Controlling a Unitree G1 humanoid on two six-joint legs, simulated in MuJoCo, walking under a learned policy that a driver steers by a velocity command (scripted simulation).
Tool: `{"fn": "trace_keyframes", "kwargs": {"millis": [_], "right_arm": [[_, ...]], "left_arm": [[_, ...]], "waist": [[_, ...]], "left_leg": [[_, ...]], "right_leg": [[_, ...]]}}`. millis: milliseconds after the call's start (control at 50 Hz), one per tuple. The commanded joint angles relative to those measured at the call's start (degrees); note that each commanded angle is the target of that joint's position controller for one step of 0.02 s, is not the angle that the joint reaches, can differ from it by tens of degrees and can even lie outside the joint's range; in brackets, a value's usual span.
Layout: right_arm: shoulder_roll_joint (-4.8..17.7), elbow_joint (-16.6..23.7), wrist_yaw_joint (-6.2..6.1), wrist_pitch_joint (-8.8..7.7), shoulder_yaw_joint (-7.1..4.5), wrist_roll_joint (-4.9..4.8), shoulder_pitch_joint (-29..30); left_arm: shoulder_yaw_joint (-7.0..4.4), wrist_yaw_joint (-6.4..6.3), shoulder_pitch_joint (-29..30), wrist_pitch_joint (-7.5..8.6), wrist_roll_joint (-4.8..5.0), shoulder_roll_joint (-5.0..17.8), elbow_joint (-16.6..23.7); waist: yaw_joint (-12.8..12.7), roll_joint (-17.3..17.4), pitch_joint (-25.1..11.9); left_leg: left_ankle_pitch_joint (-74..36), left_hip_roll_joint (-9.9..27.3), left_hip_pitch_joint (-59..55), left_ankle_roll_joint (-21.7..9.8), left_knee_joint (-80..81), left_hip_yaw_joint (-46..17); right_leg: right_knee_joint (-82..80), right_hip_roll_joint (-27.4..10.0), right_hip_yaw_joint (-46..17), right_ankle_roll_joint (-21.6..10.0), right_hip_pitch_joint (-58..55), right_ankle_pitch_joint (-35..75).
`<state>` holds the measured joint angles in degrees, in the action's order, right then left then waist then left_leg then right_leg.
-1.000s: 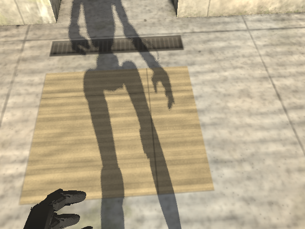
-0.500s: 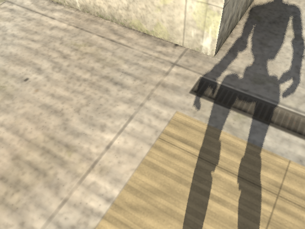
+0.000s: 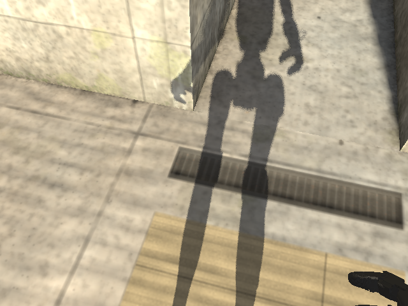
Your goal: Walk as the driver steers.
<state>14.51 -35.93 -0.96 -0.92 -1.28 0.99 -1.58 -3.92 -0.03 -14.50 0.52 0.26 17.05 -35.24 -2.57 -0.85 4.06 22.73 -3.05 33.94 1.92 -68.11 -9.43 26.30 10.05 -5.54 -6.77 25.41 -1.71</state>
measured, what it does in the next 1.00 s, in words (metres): steps on the spot, turning right: left foot, then right foot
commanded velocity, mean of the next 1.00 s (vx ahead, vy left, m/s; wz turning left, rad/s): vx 0.02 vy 0.00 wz -0.60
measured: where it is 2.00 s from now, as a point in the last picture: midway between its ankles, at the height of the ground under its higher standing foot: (214, 231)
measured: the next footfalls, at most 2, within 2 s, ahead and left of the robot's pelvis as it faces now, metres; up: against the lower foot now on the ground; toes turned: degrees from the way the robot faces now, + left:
left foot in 0.28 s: +0.22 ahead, +0.15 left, +0.00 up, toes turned -28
right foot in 0.76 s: +0.05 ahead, -0.07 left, +0.00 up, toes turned -42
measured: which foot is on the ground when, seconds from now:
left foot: up 0.00-0.26, down 0.28-0.76, up 0.78-1.00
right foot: down 0.00-0.30, up 0.32-0.74, down 0.76-1.00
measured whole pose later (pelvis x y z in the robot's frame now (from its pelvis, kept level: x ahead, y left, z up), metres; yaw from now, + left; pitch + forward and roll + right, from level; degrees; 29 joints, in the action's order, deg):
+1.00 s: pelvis +0.09 +0.04 +0.02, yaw -34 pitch +2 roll +0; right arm 18.5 -44.9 -1.6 3.8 -5.4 -1.7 -15.3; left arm -1.6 -2.3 -5.1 -0.9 -1.7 11.6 -35.9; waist 2.8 2.0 1.2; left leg 23.2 2.8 31.3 6.2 -65.2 0.6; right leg 26.5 -2.4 7.5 -1.6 13.5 -15.1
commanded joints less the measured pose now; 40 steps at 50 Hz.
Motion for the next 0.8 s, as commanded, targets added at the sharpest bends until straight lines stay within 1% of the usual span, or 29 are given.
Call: {"fn": "trace_keyframes", "kwargs": {"millis": [20, 40, 60, 80, 120, 180, 220, 240, 260, 280, 300, 320, 340, 360, 380, 400, 440, 480, 500, 540, 600, 640, 660, 700, 720, 740, 760, 780, 800], "right_arm": [[4.5, 1.1, -0.98, 0.05, -1.99, -0.1, -4.8], [4.5, 1.0, -1.2, 0.14, -2.07, -0.45, -4.4], [4.9, 0.8, -1.37, 0.23, -2.24, -0.79, -3.7], [5.3, 0.7, -1.5, 0.24, -2.47, -1.02, -2.8], [5.6, 0.6, -1.5, -0.06, -2.84, -1.23, -0.9], [6.1, 0.6, -0.97, -1.31, -3.28, -1.43, 1.2], [7.0, 0.1, -0.39, -2.24, -3.8, -1.52, 0.4], [7.7, -0.4, -0.08, -2.6, -4.21, -1.58, -0.8], [8.3, -1.2, 0.12, -2.83, -4.65, -1.64, -2.7], [9.3, -1.9, 0.12, -2.82, -5.15, -1.47, -4.2], [12.0, -0.8, -0.22, -2.11, -5.62, -0.51, -3.0], [13.8, -0.3, -0.19, -1.27, -5.85, 1.65, -3.1], [10.9, 0.7, -0.49, -1.38, -5.64, 1.62, -2.3], [8.1, 1.7, -1.08, -1.06, -4.88, 0.76, 0.3], [6.9, 2.4, -1.66, -0.45, -4.39, 0.07, 1.2], [7.2, 2.7, -2.18, 0.05, -4.18, -0.41, 1.4], [7.7, 2.4, -2.76, 0.61, -3.87, 0.21, -0.3], [8.5, 1.7, -2.91, 1.1, -4.07, 0.76, -3.0], [8.9, 1.4, -2.88, 1.26, -4.25, 0.82, -4.2], [10.0, 0.8, -2.59, 1.44, -4.75, 0.72, -5.1], [11.3, 0.3, -1.8, 1.46, -5.43, 0.37, -4.6], [11.9, -0.1, -1.04, 1.47, -5.71, -0.2, -4.1], [12.2, -0.4, -0.65, 1.39, -5.82, -0.64, -4.1], [12.5, -1.1, -0.06, 1.03, -5.92, -1.97, -4.7], [12.3, -1.7, 0.07, 0.89, -5.71, -2.83, -4.7], [11.0, -2.4, 0.17, 0.82, -5.1, -3.56, -4.6], [7.4, -4.2, 0.66, 0.37, -3.73, -3.21, -8.0], [1.7, -2.7, 1.84, -0.33, -1.14, 0.67, -9.4], [3.1, -3.0, 1.95, -0.21, -1.67, 0.08, -9.1]], "left_arm": [[-2.99, -1.73, 1.6, -0.69, 0.38, 9.3, 5.5], [-3.28, -2.21, 1.7, -1.33, 0.64, 9.8, 5.6], [-3.46, -2.58, 2.2, -1.94, 0.92, 9.9, 6.0], [-3.58, -2.82, 2.7, -2.47, 1.11, 9.9, 6.3], [-3.73, -2.96, 3.2, -3.26, 1.09, 9.6, 6.7], [-3.94, -2.76, 3.4, -3.8, 0.79, 9.2, 7.2], [-4.07, -2.51, 4.1, -3.87, 0.84, 9.2, 7.8], [-4.12, -2.37, 4.8, -3.88, 0.98, 9.2, 8.1], [-4.04, -2.22, 5.9, -3.89, 1.29, 9.0, 8.6], [-3.56, -1.99, 5.6, -3.93, 1.64, 7.7, 8.7], [-2.54, -1.7, 0.7, -4.05, 1.29, 4.4, 8.0], [-3.0, -1.14, 1.5, -3.44, 1.59, 6.6, 10.0], [-4.39, -0.63, 1.5, -2.77, 1.06, 12.2, 9.1], [-4.87, -0.46, 0.7, -3.01, 1.38, 13.6, 7.3], [-4.7, -0.77, -0.2, -3.69, 1.28, 12.5, 5.8], [-4.15, -0.79, -1.1, -4.13, 1.04, 10.9, 5.4], [-3.15, -0.62, 0.6, -4.16, 1.49, 8.7, 6.5], [-2.49, -0.79, 3.8, -3.89, 1.87, 7.4, 7.8], [-2.37, -0.82, 4.8, -3.8, 1.78, 7.2, 8.2], [-2.09, -0.68, 5.8, -3.66, 1.48, 6.4, 8.8], [-1.5, -0.29, 6.4, -3.55, 0.88, 4.9, 8.8], [-1.27, -0.07, 6.1, -3.56, 0.59, 4.3, 8.4], [-1.32, 0.02, 5.8, -3.64, 0.58, 4.4, 8.1], [-1.51, 0.34, 5.1, -3.88, 0.6, 4.5, 7.7], [-1.43, 0.48, 3.9, -3.89, 0.46, 3.8, 7.1], [-1.51, 0.51, 0.8, -3.71, 0.25, 3.5, 5.5], [-1.69, 0.21, -1.1, -3.47, -0.04, 5.0, 4.4], [-1.88, -0.7, -2.3, -3.23, -0.78, 9.0, 4.9], [-0.68, -0.79, 1.7, -2.25, -2.85, 6.5, 5.1]], "waist": [[3.5, -0.9, -11.8], [3.2, -2.0, -13.3], [2.8, -3.3, -13.8], [2.3, -4.4, -13.6], [1.3, -6.6, -12.3], [0.0, -9.0, -11.0], [0.2, -9.9, -11.1], [0.8, -10.3, -11.1], [2.0, -10.0, -11.0], [2.4, -6.7, -11.9], [-0.4, 3.4, -14.7], [-1.1, 17.2, -12.4], [-0.5, 14.9, -11.0], [-0.5, 10.9, -9.1], [-0.3, 7.5, -7.8], [0.2, 6.2, -6.4], [1.5, 6.2, -5.0], [3.7, 8.1, -5.6], [4.6, 8.6, -6.3], [5.3, 9.0, -7.5], [5.3, 9.1, -8.6], [4.6, 9.2, -9.2], [4.4, 9.7, -9.4], [3.7, 10.4, -9.8], [2.6, 10.2, -10.0], [0.8, 9.3, -10.4], [1.0, 4.8, -11.7], [3.1, -11.8, -16.0], [2.6, -14.8, -17.3]], "left_leg": [[-2.9, -1.2, -1.2, 2.3, 11.4, 1.4], [-4.4, -1.3, -1.4, 2.8, 13.6, 0.7], [-6.2, -1.4, -1.4, 3.0, 15.7, 0.3], [-7.6, -1.6, -1.5, 3.1, 17.8, -0.1], [-8.9, -1.9, -2.3, 3.0, 21.6, -0.5], [-8.5, -2.3, -4.5, 2.2, 28.0, -1.2], [-8.0, -2.4, -8.3, 1.3, 33.9, -1.7], [-8.9, -2.1, -11.2, 0.8, 38.0, -1.7], [-12.6, -1.3, -15.4, 0.2, 43.8, -1.0], [-18.3, 2.9, -22.5, -1.5, 49.6, -2.1], [-22.4, 14.8, -31.3, -6.7, 48.7, -10.8], [-27.2, 23.0, -29.0, -14.7, 51.2, -22.1], [-24.8, 25.4, -26.9, -17.1, 51.5, -22.9], [-20.2, 21.5, -25.7, -15.1, 50.5, -15.6], [-17.0, 17.7, -24.9, -12.7, 49.7, -10.0], [-17.7, 16.4, -23.9, -12.1, 49.9, -6.9], [-22.0, 15.0, -23.5, -12.6, 51.0, -1.1], [-23.7, 15.6, -27.9, -13.7, 51.3, 1.7], [-24.6, 16.5, -30.0, -14.4, 51.3, 2.2], [-26.0, 18.3, -32.4, -15.2, 51.3, 3.9], [-26.9, 19.5, -30.6, -15.3, 51.0, 7.6], [-28.9, 19.7, -28.1, -15.2, 50.3, 9.6], [-30.4, 20.1, -28.0, -15.1, 49.6, 9.9], [-32.0, 21.3, -29.0, -14.3, 47.3, 9.6], [-32.4, 20.8, -28.2, -13.3, 45.0, 9.5], [-32.1, 19.4, -25.5, -11.3, 41.6, 10.5], [-25.5, 16.6, -18.8, -7.2, 37.5, 13.1], [3.5, 11.0, -6.2, -1.4, 25.1, 17.1], [14.8, 9.3, -3.2, 1.3, 19.3, 12.2]], "right_leg": [[-8.0, -12.9, -20.8, -6.0, -9.3, 4.2], [-7.3, -12.8, -21.1, -5.3, -10.8, 2.6], [-7.0, -12.4, -21.6, -4.2, -11.5, -0.6], [-7.0, -11.9, -22.2, -3.3, -11.7, -4.2], [-7.1, -11.1, -23.8, -2.3, -11.8, -10.0], [-5.8, -10.9, -27.0, -2.2, -13.5, -10.3], [-3.9, -10.9, -29.5, -2.0, -14.6, -6.8], [-3.0, -10.5, -30.7, -1.5, -14.4, -6.1], [-1.4, -9.4, -30.9, -0.6, -13.3, -7.1], [3.3, -6.7, -28.7, 1.1, -9.7, -16.1], [15.0, -1.6, -20.8, 3.5, -2.1, -32.7], [28.0, 2.8, -9.7, 6.3, 7.6, -36.6], [37.2, -2.9, -8.0, 9.1, 10.8, -31.8], [40.5, -5.0, -6.5, 9.9, 11.4, -27.2], [44.1, -5.9, -5.2, 10.6, 11.9, -23.8], [48.4, -6.4, -3.5, 11.1, 13.4, -21.3], [49.3, -8.8, 1.1, 11.9, 14.9, -18.6], [45.3, -11.6, 3.2, 13.2, 17.4, -17.0], [43.4, -12.8, 3.5, 13.8, 17.8, -17.0], [39.4, -14.7, 3.9, 14.3, 17.2, -17.3], [32.0, -15.8, 5.4, 13.5, 11.1, -17.7], [26.1, -14.5, 7.0, 12.2, 5.0, -18.9], [23.2, -13.6, 7.8, 11.4, 2.8, -19.6], [15.9, -12.5, 8.1, 9.6, -0.7, -19.6], [8.9, -11.6, 7.9, 8.0, -4.8, -16.9], [-1.3, -10.2, 8.3, 5.9, -11.9, -10.1], [-6.8, -11.7, 5.0, 4.4, -22.4, -0.1], [-3.6, -27.2, -12.0, 0.4, -35.4, 25.9], [-3.7, -34.6, -13.5, -9.4, -27.0, 25.2]]}}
